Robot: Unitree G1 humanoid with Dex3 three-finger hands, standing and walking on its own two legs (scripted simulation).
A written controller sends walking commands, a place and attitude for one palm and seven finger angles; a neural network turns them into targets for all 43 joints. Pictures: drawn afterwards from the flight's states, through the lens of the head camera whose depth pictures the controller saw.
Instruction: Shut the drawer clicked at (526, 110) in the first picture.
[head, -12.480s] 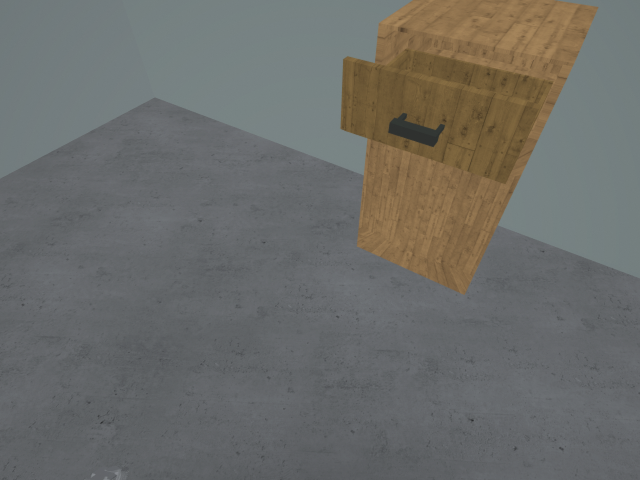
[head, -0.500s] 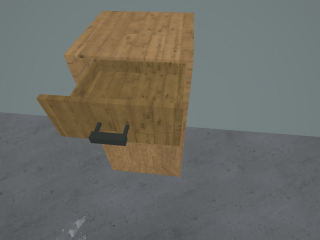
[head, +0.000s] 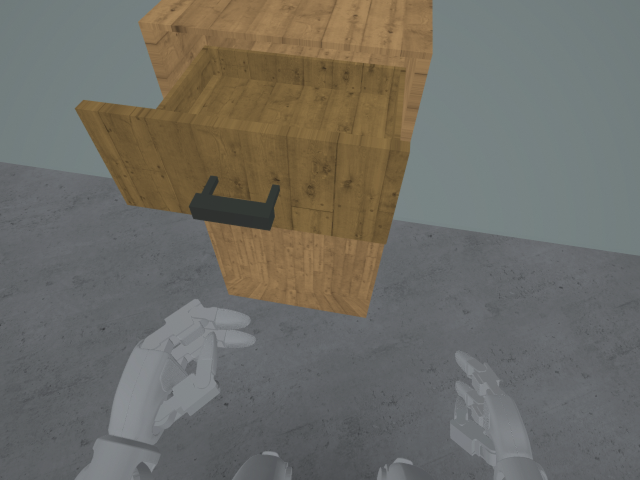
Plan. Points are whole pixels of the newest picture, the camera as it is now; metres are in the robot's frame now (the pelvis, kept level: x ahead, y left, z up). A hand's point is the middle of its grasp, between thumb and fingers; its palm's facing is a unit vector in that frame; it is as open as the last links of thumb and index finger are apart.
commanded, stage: raise the hand and make a fist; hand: left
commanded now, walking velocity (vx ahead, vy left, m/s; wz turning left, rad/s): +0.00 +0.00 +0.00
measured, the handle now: (238, 199) +0.44 +0.16 +0.09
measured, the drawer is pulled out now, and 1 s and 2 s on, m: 0.23 0.23 0.23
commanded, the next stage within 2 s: bring the fist close to the handle in 1.26 s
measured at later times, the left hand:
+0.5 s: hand (201, 339) +0.22 +0.14 +0.14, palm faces -0.06 -1.00 -0.07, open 3.1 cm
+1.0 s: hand (199, 289) +0.25 +0.13 +0.19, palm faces -0.07 -0.99 -0.08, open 3.2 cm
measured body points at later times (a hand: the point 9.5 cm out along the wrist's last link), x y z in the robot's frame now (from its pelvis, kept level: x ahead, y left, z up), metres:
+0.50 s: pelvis +0.03 +0.00 +0.03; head +0.04 +0.00 +0.48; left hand +0.22 +0.19 +0.14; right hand +0.21 -0.25 -0.02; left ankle +0.01 +0.12 -0.67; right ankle +0.04 -0.12 -0.67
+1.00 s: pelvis +0.04 +0.00 +0.05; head +0.02 -0.02 +0.50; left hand +0.24 +0.19 +0.19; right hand +0.22 -0.22 -0.01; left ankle +0.01 +0.12 -0.67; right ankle +0.04 -0.12 -0.67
